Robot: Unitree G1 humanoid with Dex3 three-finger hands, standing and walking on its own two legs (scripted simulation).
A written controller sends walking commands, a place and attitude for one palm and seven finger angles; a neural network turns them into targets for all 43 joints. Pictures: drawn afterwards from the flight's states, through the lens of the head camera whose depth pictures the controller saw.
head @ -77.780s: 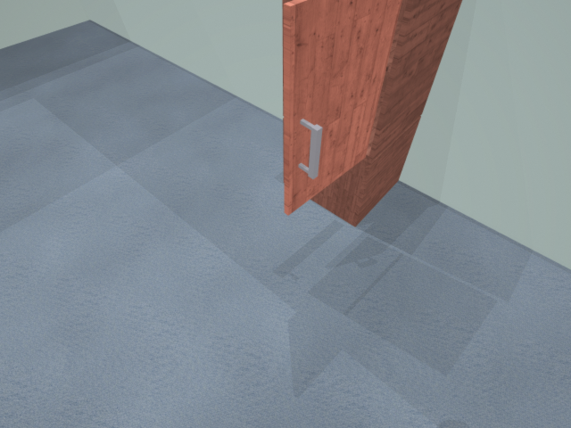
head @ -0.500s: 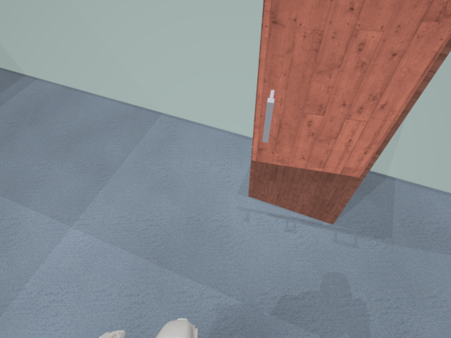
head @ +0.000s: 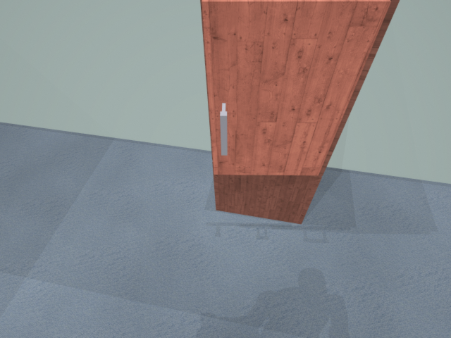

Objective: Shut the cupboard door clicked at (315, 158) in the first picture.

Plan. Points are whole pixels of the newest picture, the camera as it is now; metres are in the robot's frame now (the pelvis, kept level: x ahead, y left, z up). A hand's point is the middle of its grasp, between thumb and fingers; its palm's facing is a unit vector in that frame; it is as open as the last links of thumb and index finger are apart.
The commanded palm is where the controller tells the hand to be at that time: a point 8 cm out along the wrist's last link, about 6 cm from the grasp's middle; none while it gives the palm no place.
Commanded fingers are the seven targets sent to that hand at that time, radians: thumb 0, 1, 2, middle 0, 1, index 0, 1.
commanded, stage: take the last steps up to it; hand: left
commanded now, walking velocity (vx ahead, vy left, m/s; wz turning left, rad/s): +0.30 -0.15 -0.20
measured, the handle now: (224, 130) +0.68 +0.03 -0.09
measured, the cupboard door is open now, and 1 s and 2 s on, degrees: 10 10 10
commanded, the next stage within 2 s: come to a stop and stand still in 0.54 s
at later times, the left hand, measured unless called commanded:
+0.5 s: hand (161, 337) +0.16 +0.15 -0.19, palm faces -0.05 -0.99 -0.13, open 7.4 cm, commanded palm none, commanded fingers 0.00 0.90 0.90 -0.20 -0.30 -0.20 -0.30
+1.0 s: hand (211, 239) +0.36 +0.06 -0.16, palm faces -0.07 -0.97 -0.22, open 7.4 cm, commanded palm none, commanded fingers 0.00 0.90 0.90 -0.20 -0.30 -0.20 -0.30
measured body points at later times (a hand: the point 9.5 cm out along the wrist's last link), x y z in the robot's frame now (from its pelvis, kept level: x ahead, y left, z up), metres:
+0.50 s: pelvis +0.15 -0.03 -0.01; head +0.18 -0.01 +0.44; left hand +0.16 +0.20 -0.18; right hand +0.21 -0.28 -0.14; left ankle +0.19 +0.07 -0.73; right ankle +0.03 -0.13 -0.65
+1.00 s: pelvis +0.24 -0.11 +0.00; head +0.29 -0.13 +0.45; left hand +0.36 +0.11 -0.14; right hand +0.27 -0.37 -0.16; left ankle +0.20 +0.02 -0.66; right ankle +0.30 -0.24 -0.73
